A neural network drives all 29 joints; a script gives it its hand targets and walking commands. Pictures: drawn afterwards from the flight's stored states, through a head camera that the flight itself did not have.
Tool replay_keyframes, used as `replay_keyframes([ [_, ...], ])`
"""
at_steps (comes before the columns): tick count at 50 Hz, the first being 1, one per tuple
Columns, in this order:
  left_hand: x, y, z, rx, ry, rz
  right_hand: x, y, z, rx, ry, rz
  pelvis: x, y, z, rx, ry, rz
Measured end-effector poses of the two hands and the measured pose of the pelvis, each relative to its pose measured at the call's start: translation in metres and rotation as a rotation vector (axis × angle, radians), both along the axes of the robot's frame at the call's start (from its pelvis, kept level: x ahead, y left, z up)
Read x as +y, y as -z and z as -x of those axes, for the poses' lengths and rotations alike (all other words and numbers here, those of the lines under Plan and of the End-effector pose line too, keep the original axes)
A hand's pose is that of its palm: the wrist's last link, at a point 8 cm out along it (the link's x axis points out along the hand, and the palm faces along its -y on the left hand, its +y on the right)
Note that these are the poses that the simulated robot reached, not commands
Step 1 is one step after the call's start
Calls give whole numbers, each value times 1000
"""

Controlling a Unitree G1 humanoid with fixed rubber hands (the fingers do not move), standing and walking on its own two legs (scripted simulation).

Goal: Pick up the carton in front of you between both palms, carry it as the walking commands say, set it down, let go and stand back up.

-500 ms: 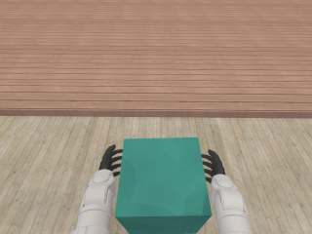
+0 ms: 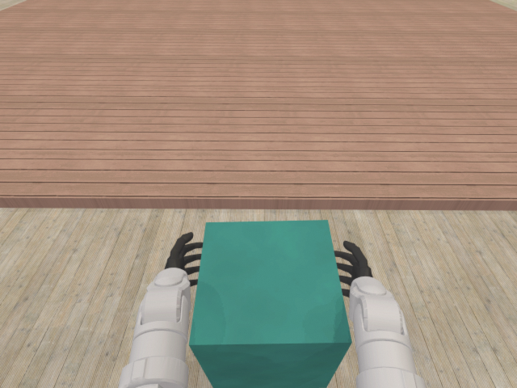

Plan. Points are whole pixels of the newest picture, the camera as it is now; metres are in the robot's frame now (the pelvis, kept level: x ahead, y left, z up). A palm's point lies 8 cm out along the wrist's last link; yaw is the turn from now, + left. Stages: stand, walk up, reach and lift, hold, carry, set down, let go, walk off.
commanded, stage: reach and lift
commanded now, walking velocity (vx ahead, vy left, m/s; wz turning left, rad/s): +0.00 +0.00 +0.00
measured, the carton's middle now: (268, 308) +0.30 +0.00 -0.05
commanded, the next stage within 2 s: hold in 0.64 s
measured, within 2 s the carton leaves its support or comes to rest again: neither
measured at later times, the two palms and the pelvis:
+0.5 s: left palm (176, 270) +0.31 +0.15 +0.04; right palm (361, 278) +0.31 -0.15 +0.04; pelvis +0.02 +0.00 +0.01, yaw +0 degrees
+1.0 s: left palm (171, 270) +0.30 +0.15 +0.06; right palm (364, 279) +0.30 -0.15 +0.06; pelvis +0.01 +0.00 +0.01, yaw +0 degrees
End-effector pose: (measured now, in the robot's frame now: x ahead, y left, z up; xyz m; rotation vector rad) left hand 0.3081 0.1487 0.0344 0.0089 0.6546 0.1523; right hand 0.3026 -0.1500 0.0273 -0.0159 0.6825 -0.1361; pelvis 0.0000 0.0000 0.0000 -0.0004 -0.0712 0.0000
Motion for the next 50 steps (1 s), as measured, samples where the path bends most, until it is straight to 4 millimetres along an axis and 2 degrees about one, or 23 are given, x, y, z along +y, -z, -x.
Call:
replay_keyframes([
  [24,0,-10,-7,7,24,-24,0,-10,-7,8,-24,27,-3,-7,-22,-14,-5,2],
  [33,1,-15,-6,2,28,-26,1,-15,-5,3,-18,28,0,-8,-21,-27,-2,2],
  [41,3,-30,1,-29,25,-26,3,-31,1,-28,-21,29,1,-9,-20,-50,1,2],
  [50,2,-28,7,-2,18,-22,3,-29,7,-1,-21,24,0,-7,-11,-68,1,1],
])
